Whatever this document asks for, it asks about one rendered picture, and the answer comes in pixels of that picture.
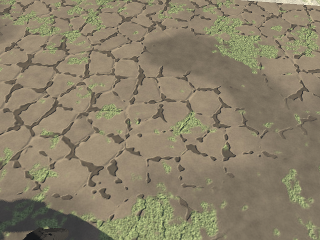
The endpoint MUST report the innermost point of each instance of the robot left hand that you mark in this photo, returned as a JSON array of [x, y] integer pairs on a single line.
[[48, 234]]

